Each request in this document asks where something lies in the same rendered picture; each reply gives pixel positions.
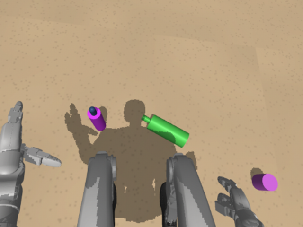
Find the right robot hand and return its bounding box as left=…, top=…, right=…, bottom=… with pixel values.
left=215, top=176, right=251, bottom=220

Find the right robot arm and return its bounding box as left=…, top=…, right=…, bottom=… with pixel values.
left=234, top=209, right=264, bottom=227

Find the right robot foot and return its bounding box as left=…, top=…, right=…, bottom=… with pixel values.
left=160, top=182, right=177, bottom=227

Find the left robot hand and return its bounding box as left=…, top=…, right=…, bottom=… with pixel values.
left=0, top=101, right=61, bottom=167

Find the left robot arm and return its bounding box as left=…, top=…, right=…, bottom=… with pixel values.
left=0, top=151, right=25, bottom=227

